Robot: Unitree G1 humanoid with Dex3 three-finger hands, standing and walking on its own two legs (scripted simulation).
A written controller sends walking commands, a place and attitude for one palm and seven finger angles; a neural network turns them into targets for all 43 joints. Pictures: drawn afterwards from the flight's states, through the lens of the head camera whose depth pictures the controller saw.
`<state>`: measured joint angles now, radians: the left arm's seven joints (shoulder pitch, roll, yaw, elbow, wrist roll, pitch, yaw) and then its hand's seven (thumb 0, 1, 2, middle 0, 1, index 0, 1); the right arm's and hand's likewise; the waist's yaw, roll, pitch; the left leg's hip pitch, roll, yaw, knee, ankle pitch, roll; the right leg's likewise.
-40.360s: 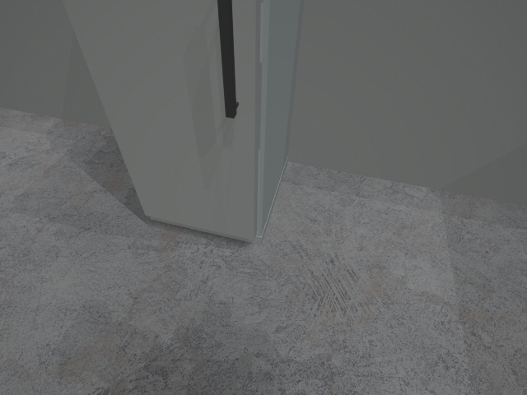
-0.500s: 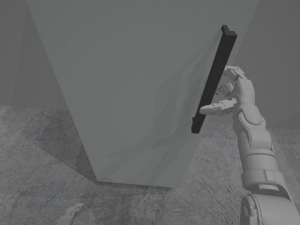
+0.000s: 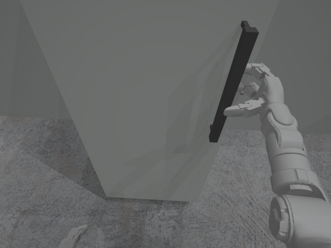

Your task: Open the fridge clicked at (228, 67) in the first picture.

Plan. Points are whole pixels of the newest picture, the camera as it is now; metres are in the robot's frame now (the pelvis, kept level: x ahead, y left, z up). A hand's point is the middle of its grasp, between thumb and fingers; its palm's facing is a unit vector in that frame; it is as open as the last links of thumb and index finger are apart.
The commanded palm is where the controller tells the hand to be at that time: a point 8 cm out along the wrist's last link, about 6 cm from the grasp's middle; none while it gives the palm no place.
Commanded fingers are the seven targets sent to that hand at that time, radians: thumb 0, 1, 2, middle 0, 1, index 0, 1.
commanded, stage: slide the fingers in behind the handle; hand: right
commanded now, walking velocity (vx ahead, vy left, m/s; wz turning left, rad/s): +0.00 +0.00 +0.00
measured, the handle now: (225, 92) +0.48 -0.11 +0.15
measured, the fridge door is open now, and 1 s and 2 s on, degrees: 0 0 0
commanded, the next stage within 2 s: grip the handle and tug to test in 1.68 s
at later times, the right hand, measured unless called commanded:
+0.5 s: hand (233, 96) +0.42 -0.12 +0.18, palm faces -0.04 +1.00 +0.01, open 14.0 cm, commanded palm +0.40 -0.16 +0.18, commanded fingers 0.00 0.50 -0.30 0.30 1.20 0.30 1.20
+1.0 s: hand (225, 96) +0.42 -0.10 +0.19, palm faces -0.03 +1.00 +0.01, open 14.1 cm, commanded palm +0.39 -0.15 +0.18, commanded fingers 0.00 0.50 -0.30 0.30 1.20 0.30 1.20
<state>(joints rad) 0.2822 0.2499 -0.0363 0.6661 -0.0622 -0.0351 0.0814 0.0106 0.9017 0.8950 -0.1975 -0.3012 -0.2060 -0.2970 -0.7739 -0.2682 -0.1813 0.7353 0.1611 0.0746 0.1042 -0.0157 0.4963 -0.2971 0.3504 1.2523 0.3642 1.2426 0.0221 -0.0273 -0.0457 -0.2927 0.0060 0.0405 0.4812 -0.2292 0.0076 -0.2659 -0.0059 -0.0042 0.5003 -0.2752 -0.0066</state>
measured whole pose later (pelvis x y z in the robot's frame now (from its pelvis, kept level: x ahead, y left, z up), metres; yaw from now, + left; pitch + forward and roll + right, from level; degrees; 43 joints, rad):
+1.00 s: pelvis +0.01 +0.00 +0.00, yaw +1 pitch +0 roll +0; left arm 0.24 0.23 -0.04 0.65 -0.05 0.01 0.08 0.01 0.90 0.90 -0.20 -0.30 -0.21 -0.30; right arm -0.62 -0.14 -0.10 0.45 0.15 0.21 -0.01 -0.02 0.50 -0.30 0.29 1.20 0.28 1.20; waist 0.00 -0.04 -0.05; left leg -0.22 0.01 0.03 0.45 -0.23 0.00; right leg -0.18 -0.01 -0.02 0.46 -0.28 -0.01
